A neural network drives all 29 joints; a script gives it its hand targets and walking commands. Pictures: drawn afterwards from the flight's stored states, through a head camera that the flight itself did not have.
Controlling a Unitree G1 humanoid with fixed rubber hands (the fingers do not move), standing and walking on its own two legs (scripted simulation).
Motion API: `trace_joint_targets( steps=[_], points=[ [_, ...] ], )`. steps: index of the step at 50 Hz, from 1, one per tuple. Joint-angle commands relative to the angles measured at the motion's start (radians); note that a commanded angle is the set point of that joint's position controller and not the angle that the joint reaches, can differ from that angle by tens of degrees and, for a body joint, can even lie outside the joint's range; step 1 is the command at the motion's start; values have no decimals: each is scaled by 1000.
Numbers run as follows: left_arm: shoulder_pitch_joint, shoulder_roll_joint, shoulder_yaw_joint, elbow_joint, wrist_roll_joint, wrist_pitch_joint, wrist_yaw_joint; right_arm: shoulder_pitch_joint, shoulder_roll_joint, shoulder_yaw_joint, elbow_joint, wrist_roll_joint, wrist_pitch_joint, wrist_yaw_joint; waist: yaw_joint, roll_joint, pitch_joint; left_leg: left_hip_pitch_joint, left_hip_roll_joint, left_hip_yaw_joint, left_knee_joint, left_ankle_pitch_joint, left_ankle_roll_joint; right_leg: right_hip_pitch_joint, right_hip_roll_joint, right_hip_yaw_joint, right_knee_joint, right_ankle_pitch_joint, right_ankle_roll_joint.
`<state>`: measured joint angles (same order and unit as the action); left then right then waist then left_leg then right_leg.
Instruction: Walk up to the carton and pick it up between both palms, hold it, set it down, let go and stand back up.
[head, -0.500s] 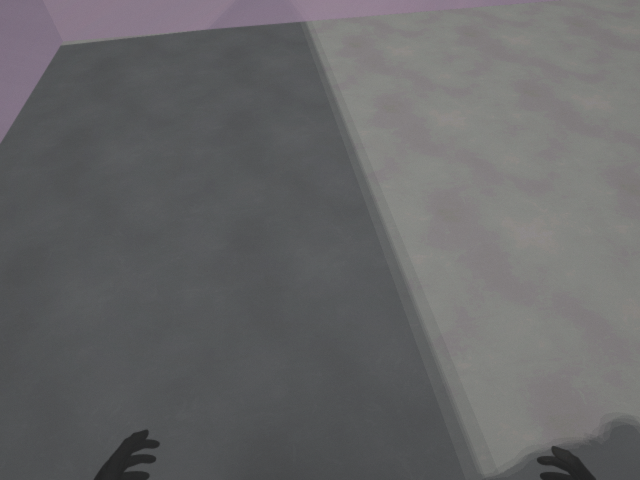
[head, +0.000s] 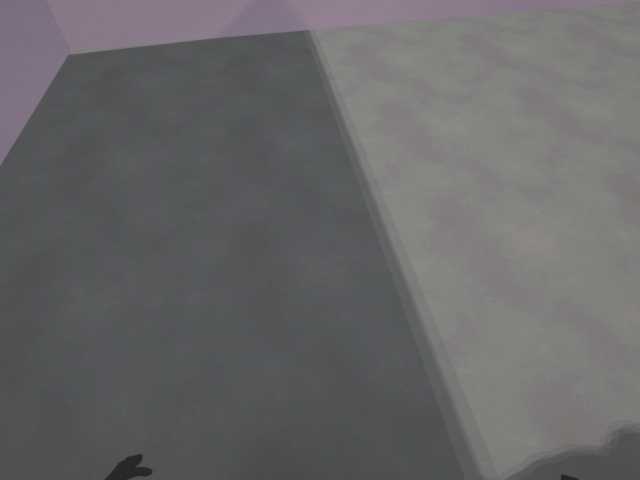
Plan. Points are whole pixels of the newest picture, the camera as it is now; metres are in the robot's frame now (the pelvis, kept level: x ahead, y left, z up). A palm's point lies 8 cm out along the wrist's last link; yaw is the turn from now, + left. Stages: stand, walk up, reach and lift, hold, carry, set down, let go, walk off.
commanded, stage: stand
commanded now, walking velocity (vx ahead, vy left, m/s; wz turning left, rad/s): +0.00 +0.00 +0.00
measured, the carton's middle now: out of the picture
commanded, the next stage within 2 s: walk up in 0.44 s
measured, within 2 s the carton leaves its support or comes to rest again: neither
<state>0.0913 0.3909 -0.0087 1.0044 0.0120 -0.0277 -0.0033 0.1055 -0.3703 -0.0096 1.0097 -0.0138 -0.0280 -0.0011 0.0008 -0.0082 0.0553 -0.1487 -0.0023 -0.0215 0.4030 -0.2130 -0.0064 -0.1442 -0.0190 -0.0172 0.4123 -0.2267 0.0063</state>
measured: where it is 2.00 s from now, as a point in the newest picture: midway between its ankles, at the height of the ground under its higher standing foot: (481, 457)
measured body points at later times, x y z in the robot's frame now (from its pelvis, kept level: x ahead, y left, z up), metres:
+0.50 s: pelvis +0.00 +0.00 +0.00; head +0.01 +0.01 +0.45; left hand +0.10 +0.32 -0.12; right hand +0.10 -0.31 -0.12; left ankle +0.01 +0.12 -0.74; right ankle +0.00 -0.12 -0.74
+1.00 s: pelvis +0.05 -0.09 -0.03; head +0.06 -0.10 +0.42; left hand +0.28 +0.21 -0.10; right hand +0.05 -0.49 -0.09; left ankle +0.01 +0.12 -0.74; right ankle +0.07 -0.25 -0.75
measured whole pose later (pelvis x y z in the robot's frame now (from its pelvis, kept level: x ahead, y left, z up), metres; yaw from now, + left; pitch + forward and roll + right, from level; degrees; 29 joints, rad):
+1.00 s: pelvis +0.05 -0.09 -0.03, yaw -18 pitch +0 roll +2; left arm 0.19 0.51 0.13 0.81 0.04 0.04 -0.18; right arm 0.19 -0.55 -0.14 0.87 -0.05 -0.07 0.00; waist 0.01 -0.01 0.01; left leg -0.09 0.21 0.23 0.61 -0.46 -0.04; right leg -0.43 -0.12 -0.03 0.69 -0.27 -0.01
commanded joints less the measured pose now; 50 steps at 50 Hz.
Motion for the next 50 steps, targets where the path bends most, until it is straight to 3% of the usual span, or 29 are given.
trace_joint_targets(
  steps=[1, 31, 32, 33, 34, 35, 36, 37, 39, 42, 44, 45, 47, 48, 49, 50],
  points=[
    [-45, 170, 35, -25, 0, -11, 5, -40, -178, -31, -32, 1, -12, -6, 0, 11, -79, 17, 112, -86, -87, 146, 34, 24, -104, 98, -88, 122, -41],
    [-39, 169, 35, 22, -1, -3, 8, -41, -194, -34, 19, 1, -8, -8, 0, 3, -78, 28, 123, -89, -126, 153, 31, 49, -114, 93, -126, 128, -37],
    [-42, 261, 113, -139, 36, 40, -51, 42, -359, -124, -60, -22, -31, -6, -34, 14, -82, 221, 137, -85, -56, -181, 83, -316, -43, 204, 5, -147, -99],
    [-114, 234, 112, -168, 33, 57, -94, 110, -384, -148, -32, -28, -38, -16, -81, 126, -34, 308, 275, -203, -187, -353, 145, -522, -19, 123, 182, -209, -69],
    [-119, 220, 114, -185, 47, 68, -105, 105, -415, -163, -41, -25, -41, -24, -76, 143, -21, 262, 437, -283, -285, -372, 204, -564, -53, 91, 365, -185, -22],
    [-110, 237, 124, -196, 62, 72, -116, 79, -409, -166, -81, -15, -44, -30, -68, 76, -35, 169, 502, -305, -274, -319, 228, -516, -98, 118, 441, -189, -9],
    [-70, 247, 135, -213, 59, 73, -127, 51, -401, -172, -116, -20, -50, -32, -49, 58, -51, 129, 510, -270, -270, -284, 234, -490, -131, 133, 474, -175, -10],
    [-43, 252, 144, -219, 58, 73, -138, 32, -379, -170, -131, -27, -55, -32, -31, 41, -66, 122, 491, -226, -258, -250, 235, -492, -148, 136, 499, -167, -10],
    [47, 231, 152, -218, 52, 80, -156, -10, -358, -170, -162, -34, -62, -30, 17, 97, -75, 102, 431, -90, -229, -225, 208, -472, -156, 115, 515, -124, -6],
    [14, 203, 154, -256, 35, 78, -185, -13, -349, -173, -185, -37, -71, -21, 2, 127, -17, 13, 329, 77, -175, -176, 179, -411, -153, 53, 425, -60, 1],
    [-23, 191, 152, -279, 30, 70, -195, 29, -368, -176, -185, -33, -70, -13, -23, 124, -4, -25, 304, 152, -140, -151, 167, -362, -132, -6, 343, -42, -7],
    [-11, 192, 153, -279, 28, 65, -196, 32, -379, -177, -191, -31, -67, -9, -22, 139, -10, -47, 299, 176, -114, -146, 162, -313, -115, -38, 313, -38, -12],
    [55, 237, 161, -258, 25, 54, -184, 8, -386, -171, -222, -39, -63, -4, 14, 125, -53, -84, 314, 205, 11, -94, 154, -180, -52, -108, 276, -85, -27],
    [116, 246, 169, -243, 29, 47, -176, 3, -384, -168, -224, -37, -59, -1, 52, 97, -72, -115, 302, 243, 122, -75, 141, -103, -34, -126, 218, -60, -43],
    [227, 284, 187, -207, 32, 35, -160, 18, -342, -152, -224, -40, -51, 3, 113, -46, -115, -159, 225, 286, 381, -41, 115, 7, 20, -114, 168, -94, -61],
    [340, 366, 213, -187, 34, 27, -140, 41, -285, -130, -238, -34, -44, 7, 167, -261, -109, -343, 117, 308, 698, -190, 57, 119, -51, 160, 18, -256, -140]
  ],
)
